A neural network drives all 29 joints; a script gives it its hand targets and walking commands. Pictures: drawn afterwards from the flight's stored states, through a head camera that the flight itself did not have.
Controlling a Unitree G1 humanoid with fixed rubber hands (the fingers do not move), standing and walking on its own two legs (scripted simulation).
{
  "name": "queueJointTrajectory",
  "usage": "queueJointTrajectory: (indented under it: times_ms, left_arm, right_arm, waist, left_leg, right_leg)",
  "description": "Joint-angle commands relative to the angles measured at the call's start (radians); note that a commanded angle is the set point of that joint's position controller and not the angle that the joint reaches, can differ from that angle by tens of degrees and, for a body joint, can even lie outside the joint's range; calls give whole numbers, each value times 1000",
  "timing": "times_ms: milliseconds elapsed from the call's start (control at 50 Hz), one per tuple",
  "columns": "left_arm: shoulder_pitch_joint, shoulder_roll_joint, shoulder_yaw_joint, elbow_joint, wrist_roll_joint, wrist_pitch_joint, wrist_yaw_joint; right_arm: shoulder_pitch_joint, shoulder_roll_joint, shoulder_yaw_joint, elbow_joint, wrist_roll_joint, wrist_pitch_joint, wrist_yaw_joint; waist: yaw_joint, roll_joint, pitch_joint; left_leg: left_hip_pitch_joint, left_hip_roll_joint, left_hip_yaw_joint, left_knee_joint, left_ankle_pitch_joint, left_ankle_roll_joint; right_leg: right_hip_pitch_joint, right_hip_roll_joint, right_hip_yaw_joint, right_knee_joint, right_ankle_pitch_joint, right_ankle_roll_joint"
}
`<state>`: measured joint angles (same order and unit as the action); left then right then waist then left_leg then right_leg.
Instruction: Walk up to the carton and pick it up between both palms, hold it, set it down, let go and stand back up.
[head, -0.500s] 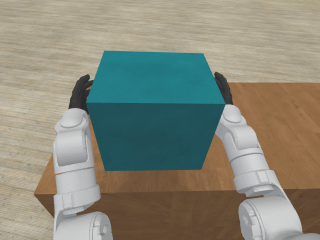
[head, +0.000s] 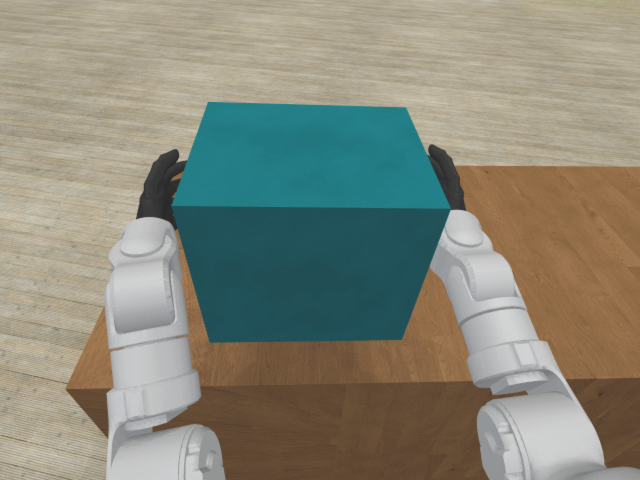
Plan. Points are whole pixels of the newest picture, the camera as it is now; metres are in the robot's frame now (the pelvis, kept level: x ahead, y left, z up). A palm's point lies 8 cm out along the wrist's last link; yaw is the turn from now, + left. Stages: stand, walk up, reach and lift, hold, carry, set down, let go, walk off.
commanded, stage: hold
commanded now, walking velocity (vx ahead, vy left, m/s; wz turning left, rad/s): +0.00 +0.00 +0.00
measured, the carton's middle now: (308, 224) +0.37 +0.00 +0.16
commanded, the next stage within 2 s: none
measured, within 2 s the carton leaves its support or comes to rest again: neither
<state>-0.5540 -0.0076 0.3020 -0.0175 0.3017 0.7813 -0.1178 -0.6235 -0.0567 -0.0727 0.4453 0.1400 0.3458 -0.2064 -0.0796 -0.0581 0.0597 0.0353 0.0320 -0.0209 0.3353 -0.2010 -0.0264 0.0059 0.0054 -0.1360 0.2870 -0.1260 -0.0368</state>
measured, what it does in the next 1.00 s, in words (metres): stands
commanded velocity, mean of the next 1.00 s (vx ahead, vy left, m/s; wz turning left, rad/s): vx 0.00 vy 0.00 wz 0.00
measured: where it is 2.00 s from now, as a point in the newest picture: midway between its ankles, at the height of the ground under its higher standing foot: outside the picture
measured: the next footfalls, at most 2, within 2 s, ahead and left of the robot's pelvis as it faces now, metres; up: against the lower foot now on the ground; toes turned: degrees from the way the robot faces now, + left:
none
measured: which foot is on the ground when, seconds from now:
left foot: down 0.00-1.00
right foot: down 0.00-1.00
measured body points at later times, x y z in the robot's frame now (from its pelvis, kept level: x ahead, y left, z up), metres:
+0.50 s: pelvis +0.00 +0.00 +0.00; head -0.05 +0.03 +0.45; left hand +0.36 +0.17 +0.20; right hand +0.37 -0.17 +0.19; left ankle +0.00 +0.14 -0.75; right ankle +0.04 -0.09 -0.75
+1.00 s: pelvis +0.00 +0.00 +0.00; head -0.04 +0.03 +0.45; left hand +0.36 +0.17 +0.20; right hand +0.37 -0.17 +0.19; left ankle +0.00 +0.14 -0.75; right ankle +0.04 -0.09 -0.75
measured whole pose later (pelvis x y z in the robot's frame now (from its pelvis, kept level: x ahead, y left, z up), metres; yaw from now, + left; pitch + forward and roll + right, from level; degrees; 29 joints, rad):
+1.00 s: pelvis +0.00 +0.00 +0.00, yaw +0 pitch -10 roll -1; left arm -0.56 -0.01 0.30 -0.01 0.30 0.78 -0.12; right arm -0.63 -0.06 -0.08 0.45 0.14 0.34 -0.20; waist -0.08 -0.06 0.06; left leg 0.03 0.03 -0.02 0.33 -0.20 -0.03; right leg 0.01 0.01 -0.13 0.29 -0.12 -0.04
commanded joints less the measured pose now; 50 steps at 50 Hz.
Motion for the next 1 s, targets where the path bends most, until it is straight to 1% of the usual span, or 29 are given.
queueJointTrajectory:
  times_ms: [0,40,60,140,220,320,340,380,460,540,580,640,680,740,840,860,880,920,980]
  left_arm:
    - [-642,-419,-445,-101,-145,-59,-90]
    - [-642,-422,-440,-93,-145,-57,-92]
    - [-646,-421,-438,-95,-145,-57,-91]
    - [-638,-423,-444,-98,-145,-56,-90]
    - [-641,-417,-434,-99,-142,-55,-92]
    - [-634,-421,-442,-106,-144,-56,-92]
    - [-638,-423,-444,-101,-146,-56,-92]
    - [-636,-420,-441,-94,-143,-56,-92]
    - [-641,-419,-437,-90,-141,-56,-91]
    - [-645,-423,-446,-102,-150,-61,-90]
    - [-641,-420,-439,-89,-145,-59,-89]
    - [-644,-419,-438,-83,-142,-57,-90]
    - [-644,-427,-447,-92,-144,-57,-88]
    - [-639,-422,-441,-87,-145,-57,-88]
    - [-644,-417,-434,-94,-142,-61,-88]
    - [-646,-420,-440,-96,-144,-61,-88]
    - [-644,-415,-434,-89,-144,-61,-88]
    - [-649,-417,-437,-90,-141,-61,-89]
    - [-650,-425,-442,-88,-143,-60,-88]
  right_arm:
    - [-776,500,391,-325,103,-64,155]
    - [-777,499,390,-323,99,-61,156]
    - [-783,500,390,-322,98,-62,157]
    - [-781,497,395,-333,101,-64,156]
    - [-780,500,397,-332,100,-63,155]
    - [-778,498,401,-337,101,-64,154]
    - [-779,497,395,-336,100,-65,155]
    - [-778,493,391,-332,97,-65,156]
    - [-778,495,387,-321,96,-62,159]
    - [-786,500,394,-334,99,-69,157]
    - [-785,500,392,-328,97,-66,156]
    - [-780,495,385,-313,93,-65,158]
    - [-783,494,388,-318,97,-68,161]
    - [-780,495,385,-320,95,-68,160]
    - [-793,501,396,-329,101,-70,157]
    - [-790,499,398,-335,101,-71,157]
    - [-793,499,395,-331,102,-70,156]
    - [-793,502,393,-330,97,-68,157]
    - [-790,497,387,-323,94,-69,159]
  waist:
    - [-11,85,-379]
    - [-9,86,-368]
    - [-7,77,-374]
    - [-9,81,-383]
    - [-4,71,-380]
    - [-4,78,-382]
    - [-10,78,-381]
    - [-11,81,-371]
    - [-9,77,-363]
    - [-9,78,-386]
    - [-8,74,-375]
    - [-9,86,-362]
    - [-10,87,-373]
    - [-11,79,-377]
    - [-3,71,-392]
    - [-10,74,-392]
    - [-5,72,-383]
    - [-6,71,-378]
    - [-10,83,-383]
  left_leg:
    - [-122,-77,57,-65,235,6]
    - [-134,-76,56,-67,225,7]
    - [-132,-76,56,-68,221,9]
    - [-123,-77,55,-61,250,5]
    - [-128,-78,57,-66,239,9]
    - [-118,-77,56,-60,252,5]
    - [-116,-76,56,-61,255,4]
    - [-122,-76,55,-65,240,4]
    - [-133,-75,55,-70,224,9]
    - [-123,-76,57,-63,242,6]
    - [-126,-78,55,-64,235,8]
    - [-132,-76,58,-70,221,7]
    - [-126,-74,57,-68,233,6]
    - [-127,-75,56,-65,234,6]
    - [-122,-78,58,-64,238,10]
    - [-118,-78,59,-61,243,8]
    - [-124,-78,57,-62,235,9]
    - [-129,-78,57,-68,224,12]
    - [-126,-76,56,-66,223,8]
  right_leg:
    - [277,32,36,-2,160,59]
    - [277,33,39,-4,149,57]
    - [275,33,36,-4,144,57]
    - [284,34,38,-1,168,57]
    - [292,33,37,-2,172,60]
    - [287,35,36,0,172,58]
    - [281,36,36,-1,167,58]
    - [278,34,36,-5,157,56]
    - [278,34,38,-6,150,57]
    - [283,35,36,-1,164,58]
    - [280,34,38,-4,159,58]
    - [272,32,37,-6,141,56]
    - [276,34,36,-4,146,55]
    - [275,35,38,-2,155,56]
    - [289,34,38,-1,173,59]
    - [289,33,37,1,175,60]
    - [288,33,38,-2,167,59]
    - [283,32,37,-2,155,61]
    - [276,34,35,-2,147,57]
